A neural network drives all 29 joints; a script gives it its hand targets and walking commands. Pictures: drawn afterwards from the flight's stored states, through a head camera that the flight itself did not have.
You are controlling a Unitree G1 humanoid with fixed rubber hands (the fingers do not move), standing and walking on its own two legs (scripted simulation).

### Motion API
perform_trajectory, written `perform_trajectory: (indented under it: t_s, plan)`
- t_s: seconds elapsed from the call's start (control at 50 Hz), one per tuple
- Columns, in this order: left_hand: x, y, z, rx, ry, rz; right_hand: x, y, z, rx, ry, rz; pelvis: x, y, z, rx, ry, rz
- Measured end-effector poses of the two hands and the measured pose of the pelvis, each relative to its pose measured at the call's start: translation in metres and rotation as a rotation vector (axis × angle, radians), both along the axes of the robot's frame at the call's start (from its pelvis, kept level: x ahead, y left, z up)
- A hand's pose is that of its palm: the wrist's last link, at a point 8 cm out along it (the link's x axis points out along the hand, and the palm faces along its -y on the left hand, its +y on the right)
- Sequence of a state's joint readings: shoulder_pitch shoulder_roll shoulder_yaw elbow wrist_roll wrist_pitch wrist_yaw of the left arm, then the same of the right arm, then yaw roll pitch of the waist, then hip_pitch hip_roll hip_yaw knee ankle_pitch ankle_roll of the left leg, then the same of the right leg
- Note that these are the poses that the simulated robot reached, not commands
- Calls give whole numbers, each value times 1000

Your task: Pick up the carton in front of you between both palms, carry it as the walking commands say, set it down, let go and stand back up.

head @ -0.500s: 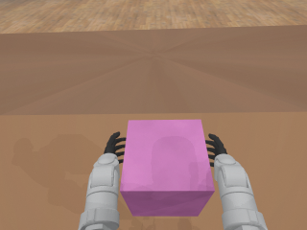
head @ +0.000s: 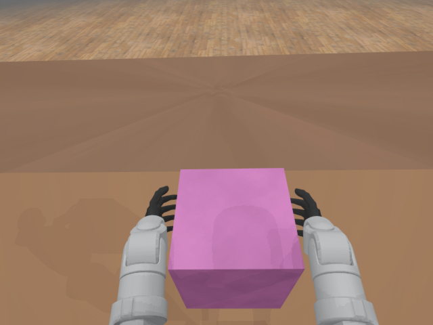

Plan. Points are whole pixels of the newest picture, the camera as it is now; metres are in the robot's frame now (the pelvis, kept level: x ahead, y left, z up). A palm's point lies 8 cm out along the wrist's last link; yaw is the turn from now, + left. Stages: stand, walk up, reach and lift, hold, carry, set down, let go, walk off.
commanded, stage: hold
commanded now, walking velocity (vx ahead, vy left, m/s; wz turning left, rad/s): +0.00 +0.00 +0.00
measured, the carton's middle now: (232, 242) +0.30 +0.00 -0.03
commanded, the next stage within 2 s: carry in 0.52 s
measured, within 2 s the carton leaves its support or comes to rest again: neither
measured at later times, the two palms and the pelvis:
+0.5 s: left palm (155, 223) +0.29 +0.15 +0.05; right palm (312, 224) +0.28 -0.15 +0.05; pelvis -0.01 +0.00 +0.00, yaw +0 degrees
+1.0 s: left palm (156, 171) +0.41 +0.17 +0.08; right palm (293, 171) +0.40 -0.13 +0.08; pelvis +0.13 +0.02 -0.01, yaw +3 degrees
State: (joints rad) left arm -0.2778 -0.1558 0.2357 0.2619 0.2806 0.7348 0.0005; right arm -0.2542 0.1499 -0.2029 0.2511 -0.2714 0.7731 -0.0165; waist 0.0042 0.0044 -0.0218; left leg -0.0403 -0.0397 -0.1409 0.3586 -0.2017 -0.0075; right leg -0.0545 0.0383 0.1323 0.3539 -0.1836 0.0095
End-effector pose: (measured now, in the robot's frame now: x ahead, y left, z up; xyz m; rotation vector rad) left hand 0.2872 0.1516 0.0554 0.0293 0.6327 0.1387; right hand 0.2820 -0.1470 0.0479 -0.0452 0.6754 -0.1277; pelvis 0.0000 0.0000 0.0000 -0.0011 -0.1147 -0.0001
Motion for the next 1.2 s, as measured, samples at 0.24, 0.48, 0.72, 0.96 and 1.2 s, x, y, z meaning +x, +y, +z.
perform_trajectory:
  t_s: [0.24, 0.48, 0.72, 0.96, 1.2]
  plan:
    - [-3, -1, -1, -7, 10, 10, -2, -1, -1, 9, 9, -5, -9, -2, -2, -1, -7, 1]
    - [0, -1, -1, -3, 8, 8, 1, -1, 0, 5, 7, -3, -6, -2, -1, -1, -3, 2]
    - [23, 20, 5, -38, -45, 30, 29, 19, 12, 13, -47, -8, 24, 16, -12, 4, 130, 26]
    - [108, 13, 27, -81, -7, 34, 104, 13, 28, 59, -9, -63, 115, 16, -13, -41, 200, 29]
    - [213, 63, 32, -93, 19, 122, 237, 63, 38, 61, 21, 15, 245, 45, -9, 5, 201, 47]
